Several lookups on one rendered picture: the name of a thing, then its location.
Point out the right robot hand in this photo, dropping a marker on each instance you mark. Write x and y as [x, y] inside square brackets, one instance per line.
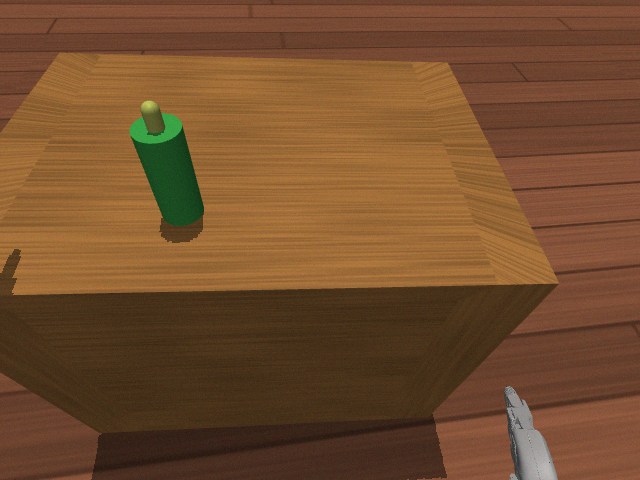
[529, 450]

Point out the bottle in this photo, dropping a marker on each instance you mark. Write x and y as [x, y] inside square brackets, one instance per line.
[161, 145]

